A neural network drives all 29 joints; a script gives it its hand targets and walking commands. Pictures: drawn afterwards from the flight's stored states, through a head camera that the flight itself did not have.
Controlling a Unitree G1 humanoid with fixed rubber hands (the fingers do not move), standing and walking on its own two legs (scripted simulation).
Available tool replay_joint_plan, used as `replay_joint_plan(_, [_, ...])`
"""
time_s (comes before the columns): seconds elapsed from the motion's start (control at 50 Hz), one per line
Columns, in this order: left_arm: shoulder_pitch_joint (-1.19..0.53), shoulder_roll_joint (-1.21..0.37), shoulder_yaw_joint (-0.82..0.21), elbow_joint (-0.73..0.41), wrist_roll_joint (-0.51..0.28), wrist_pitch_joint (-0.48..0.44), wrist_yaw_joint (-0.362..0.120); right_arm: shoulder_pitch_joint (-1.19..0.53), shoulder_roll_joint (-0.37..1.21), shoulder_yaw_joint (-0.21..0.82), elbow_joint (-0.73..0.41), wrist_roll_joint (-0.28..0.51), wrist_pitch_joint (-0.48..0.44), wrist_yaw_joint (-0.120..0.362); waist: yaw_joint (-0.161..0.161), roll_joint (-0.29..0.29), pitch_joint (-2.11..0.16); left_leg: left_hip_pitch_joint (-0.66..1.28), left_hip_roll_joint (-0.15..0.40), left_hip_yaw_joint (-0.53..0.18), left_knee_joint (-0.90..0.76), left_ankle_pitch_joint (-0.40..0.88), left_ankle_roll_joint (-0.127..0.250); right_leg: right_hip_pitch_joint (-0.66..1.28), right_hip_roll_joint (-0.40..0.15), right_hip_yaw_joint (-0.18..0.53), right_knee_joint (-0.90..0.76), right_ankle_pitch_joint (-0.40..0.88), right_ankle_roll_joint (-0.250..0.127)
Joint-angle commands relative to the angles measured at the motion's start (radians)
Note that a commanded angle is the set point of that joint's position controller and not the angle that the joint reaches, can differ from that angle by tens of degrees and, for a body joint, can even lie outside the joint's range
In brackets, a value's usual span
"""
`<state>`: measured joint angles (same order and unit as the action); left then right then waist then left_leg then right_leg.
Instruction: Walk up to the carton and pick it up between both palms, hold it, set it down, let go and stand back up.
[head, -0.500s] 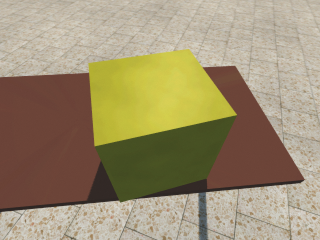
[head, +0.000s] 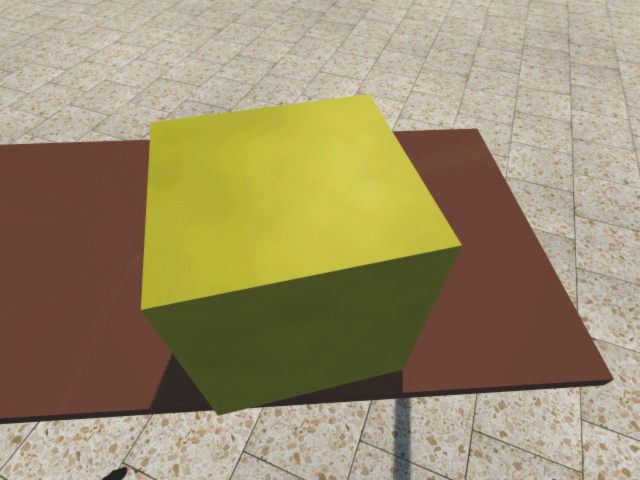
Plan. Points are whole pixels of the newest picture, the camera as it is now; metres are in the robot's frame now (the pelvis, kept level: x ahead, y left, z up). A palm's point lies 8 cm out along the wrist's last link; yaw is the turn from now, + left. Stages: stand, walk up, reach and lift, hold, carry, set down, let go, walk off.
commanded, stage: walk up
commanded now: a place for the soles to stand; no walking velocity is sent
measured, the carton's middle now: (291, 260) +0.37 +0.04 +0.09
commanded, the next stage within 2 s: none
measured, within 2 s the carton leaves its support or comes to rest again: neither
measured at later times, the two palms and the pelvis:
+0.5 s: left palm out of the picture +0.09 +0.32 -0.10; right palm out of the picture +0.07 -0.30 -0.10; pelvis -0.03 +0.02 +0.01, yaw +0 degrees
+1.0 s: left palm out of the picture +0.03 +0.40 -0.13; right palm out of the picture +0.00 -0.22 -0.08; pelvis -0.07 +0.09 +0.00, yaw +1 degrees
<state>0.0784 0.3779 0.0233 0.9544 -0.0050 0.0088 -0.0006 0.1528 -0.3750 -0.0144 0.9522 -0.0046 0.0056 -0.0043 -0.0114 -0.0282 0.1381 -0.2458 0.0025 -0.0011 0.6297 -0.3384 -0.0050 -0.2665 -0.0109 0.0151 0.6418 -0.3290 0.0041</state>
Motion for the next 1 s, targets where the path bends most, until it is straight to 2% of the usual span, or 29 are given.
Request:
replay_joint_plan(0.0, [-0.052,0.224,0.041,-0.048,0.006,-0.030,0.013,-0.035,-0.235,-0.065,-0.049,-0.004,-0.015,-0.005,0.003,0.026,-0.204,0.080,0.092,-0.098,-0.087,0.361,0.086,0.065,-0.115,0.146,-0.112,0.378,-0.095])
replay_joint_plan(0.04, [-0.033,0.252,0.052,-0.036,0.010,-0.029,0.013,0.001,-0.223,-0.066,-0.043,0.002,-0.008,-0.008,-0.007,-0.020,-0.253,0.113,0.089,-0.084,-0.054,0.428,0.069,0.082,-0.134,0.151,-0.112,0.435,-0.100])
replay_joint_plan(0.08, [-0.041,0.243,0.048,-0.044,0.011,-0.029,0.015,-0.017,-0.201,-0.058,-0.035,0.012,-0.006,-0.003,-0.005,-0.071,-0.234,0.130,0.079,-0.080,-0.062,0.336,0.055,0.040,-0.160,0.175,-0.145,0.380,-0.117])
replay_joint_plan(0.16, [-0.038,0.194,0.031,-0.026,0.005,-0.030,0.014,-0.068,-0.219,-0.053,-0.035,0.003,-0.010,0.002,0.004,0.012,-0.229,0.109,0.107,-0.114,-0.118,0.347,0.089,0.046,-0.101,0.117,-0.139,0.330,-0.084])
replay_joint_plan(0.26, [-0.078,0.215,0.030,-0.021,0.011,-0.028,0.006,-0.077,-0.214,-0.059,-0.006,-0.001,-0.004,0.006,0.006,-0.064,-0.164,0.107,0.092,-0.111,-0.157,0.226,0.068,-0.023,-0.128,0.164,-0.216,0.192,-0.089])
replay_joint_plan(0.3, [-0.055,0.197,0.021,-0.002,0.007,-0.031,0.002,-0.080,-0.217,-0.059,-0.007,-0.010,-0.005,0.011,0.019,0.063,-0.135,0.049,0.102,-0.124,-0.201,0.171,0.069,-0.007,-0.126,0.157,-0.210,0.135,-0.079])
replay_joint_plan(0.38, [-0.020,0.263,0.048,-0.004,0.004,-0.029,0.018,-0.118,-0.262,-0.077,-0.032,-0.013,0.018,0.026,0.031,0.044,-0.104,-0.043,0.089,-0.116,-0.170,0.179,0.079,0.017,-0.130,0.163,-0.187,0.121,-0.086])
replay_joint_plan(0.4, [-0.007,0.277,0.054,0.007,0.014,-0.029,0.021,-0.107,-0.253,-0.077,-0.029,-0.020,0.022,0.027,0.030,0.055,-0.120,-0.043,0.072,-0.107,-0.133,0.161,0.063,0.027,-0.171,0.195,-0.227,0.144,-0.115])
replay_joint_plan(0.42, [0.041,0.287,0.060,-0.004,0.019,-0.030,0.022,-0.097,-0.228,-0.075,-0.041,-0.009,0.022,0.028,0.035,-0.061,-0.145,-0.041,0.049,-0.093,-0.065,0.146,0.057,0.042,-0.200,0.234,-0.258,0.199,-0.139])
replay_joint_plan(0.46, [-0.010,0.311,0.065,-0.010,0.022,-0.028,0.019,-0.047,-0.219,-0.079,-0.041,-0.005,0.026,0.032,0.022,-0.128,-0.167,-0.062,-0.029,-0.021,0.143,-0.114,0.031,0.039,-0.317,0.348,-0.337,0.189,-0.226])
replay_joint_plan(0.48, [0.018,0.315,0.077,-0.009,0.024,-0.030,0.027,-0.039,-0.229,-0.095,-0.048,-0.025,0.031,0.031,0.032,-0.106,-0.174,-0.109,-0.029,-0.054,0.310,-0.221,0.033,0.029,-0.372,0.404,-0.335,0.189,-0.273])
replay_joint_plan(0.52, [-0.044,0.316,0.081,-0.048,0.036,-0.037,0.035,0.003,-0.230,-0.099,-0.052,-0.009,0.037,0.037,0.017,-0.156,-0.141,-0.096,0.008,-0.088,0.403,-0.235,0.057,-0.048,-0.398,0.374,-0.315,0.208,-0.307])
replay_joint_plan(0.58, [-0.098,0.297,0.084,-0.076,0.032,-0.036,0.037,0.096,-0.232,-0.106,-0.061,-0.001,0.023,0.038,-0.052,-0.176,-0.167,-0.052,0.038,-0.118,0.163,-0.148,0.071,-0.023,-0.295,0.238,-0.164,0.295,-0.199])
replay_joint_plan(0.6, [-0.074,0.270,0.073,-0.082,0.028,-0.036,0.032,0.120,-0.195,-0.105,-0.042,-0.001,0.011,0.033,-0.055,-0.098,-0.232,0.034,0.029,-0.047,-0.048,-0.055,0.067,0.001,-0.252,0.203,-0.132,0.271,-0.169])
replay_joint_plan(0.62, [-0.098,0.263,0.064,-0.080,0.025,-0.021,0.023,0.129,-0.193,-0.101,-0.017,-0.011,0.006,0.032,-0.055,-0.143,-0.195,0.080,0.000,-0.017,-0.203,0.055,0.054,-0.008,-0.182,0.121,-0.047,0.239,-0.116])
replay_joint_plan(0.64, [-0.112,0.187,0.052,-0.104,0.016,-0.014,0.019,0.128,-0.217,-0.109,-0.037,-0.017,-0.014,0.015,-0.065,0.071,-0.197,0.093,0.095,-0.201,-0.346,0.089,0.046,-0.063,-0.078,0.031,0.149,0.167,-0.053])
replay_joint_plan(0.66, [-0.123,0.129,0.029,-0.113,0.005,-0.011,0.022,0.033,-0.270,-0.115,-0.059,-0.040,-0.028,0.009,-0.029,0.259,-0.120,0.108,0.226,-0.464,-0.345,0.284,0.089,-0.240,0.051,0.036,0.243,-0.167,-0.007])
replay_joint_plan(0.68, [-0.078,0.185,0.051,-0.098,0.010,0.003,0.028,0.034,-0.322,-0.129,-0.055,-0.034,-0.035,0.003,0.004,0.139,-0.131,0.044,0.270,-0.505,-0.321,0.186,0.101,-0.229,0.039,0.106,0.307,-0.255,-0.017])
replay_joint_plan(0.7, [-0.050,0.204,0.051,-0.072,0.008,0.009,0.030,0.017,-0.354,-0.120,-0.056,-0.027,-0.042,-0.001,-0.025,0.201,-0.151,-0.028,0.355,-0.556,-0.333,0.053,0.181,-0.199,0.012,0.169,0.303,-0.281,-0.023])
replay_joint_plan(0.72, [-0.031,0.233,0.066,-0.051,-0.003,0.002,0.029,-0.026,-0.326,-0.117,-0.098,-0.030,-0.040,0.003,-0.006,0.190,-0.113,-0.116,0.320,-0.506,-0.334,-0.025,0.197,-0.142,0.032,0.180,0.332,-0.270,-0.037])
replay_joint_plan(0.76, [0.035,0.229,0.066,0.003,-0.011,0.003,0.024,-0.059,-0.275,-0.103,-0.079,-0.015,-0.054,-0.013,0.031,0.123,-0.098,0.039,0.255,-0.371,-0.264,0.220,0.109,-0.194,0.024,0.204,0.315,-0.135,-0.034])
replay_joint_plan(0.78, [0.023,0.214,0.062,0.009,-0.006,0.012,0.020,-0.006,-0.275,-0.103,-0.061,-0.013,-0.060,-0.020,0.014,0.132,-0.133,0.163,0.235,-0.372,-0.230,0.337,0.077,-0.232,0.030,0.196,0.300,-0.142,-0.039])
replay_joint_plan(0.8, [0.018,0.201,0.054,-0.011,-0.002,0.006,0.021,0.045,-0.256,-0.106,-0.053,-0.009,-0.064,-0.029,0.002,0.144,-0.135,0.213,0.218,-0.284,-0.174,0.599,0.063,-0.244,0.034,0.167,0.267,-0.126,-0.023])
replay_joint_plan(0.82, [-0.003,0.195,0.053,-0.023,-0.003,0.007,0.023,0.089,-0.234,-0.095,-0.049,-0.007,-0.065,-0.030,-0.016,0.135,-0.171,0.235,0.221,-0.282,-0.162,0.692,0.076,-0.213,0.041,0.151,0.246,-0.145,-0.009])
replay_joint_plan(0.86, [-0.030,0.216,0.058,-0.028,0.004,0.020,0.020,0.133,-0.255,-0.100,-0.042,-0.003,-0.068,-0.040,-0.052,0.191,-0.171,0.290,0.253,-0.336,-0.198,0.638,0.082,-0.192,0.040,0.145,0.200,-0.156,-0.013])
replay_joint_plan(0.9, [-0.022,0.191,0.053,-0.031,-0.005,0.022,0.019,0.093,-0.261,-0.102,-0.060,-0.017,-0.065,-0.040,-0.047,0.243,-0.142,0.240,0.255,-0.304,-0.208,0.672,0.091,-0.172,0.026,0.135,0.153,-0.177,-0.007])
replay_joint_plan(0.94, [-0.005,0.202,0.059,-0.040,0.016,0.026,0.013,0.123,-0.244,-0.100,-0.062,-0.009,-0.073,-0.052,-0.044,0.098,-0.151,0.239,0.285,-0.357,-0.208,0.639,0.115,-0.161,0.025,0.125,0.144,-0.126,-0.017])
replay_joint_plan(0.96, [-0.003,0.220,0.064,-0.037,0.012,0.032,0.007,0.123,-0.270,-0.103,-0.072,-0.010,-0.069,-0.048,-0.035,0.159,-0.192,0.258,0.276,-0.379,-0.238,0.463,0.108,-0.111,0.016,0.138,0.140,-0.181,-0.023])
replay_joint_plan(0.98, [-0.013,0.216,0.066,-0.034,0.019,0.030,0.005,0.096,-0.257,-0.098,-0.068,-0.013,-0.071,-0.047,-0.043,0.188,-0.135,0.254,0.265,-0.329,-0.233,0.440,0.129,-0.143,0.014,0.136,0.113,-0.153,-0.022])
